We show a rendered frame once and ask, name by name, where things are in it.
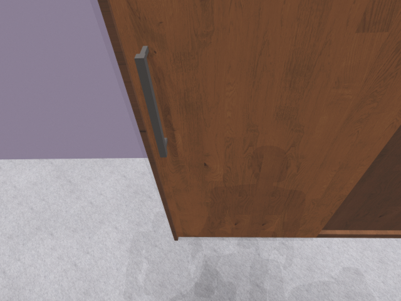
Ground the handle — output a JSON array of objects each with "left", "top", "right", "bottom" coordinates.
[{"left": 134, "top": 46, "right": 168, "bottom": 157}]

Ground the wardrobe door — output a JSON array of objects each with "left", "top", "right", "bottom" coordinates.
[
  {"left": 322, "top": 125, "right": 401, "bottom": 230},
  {"left": 110, "top": 0, "right": 401, "bottom": 238}
]

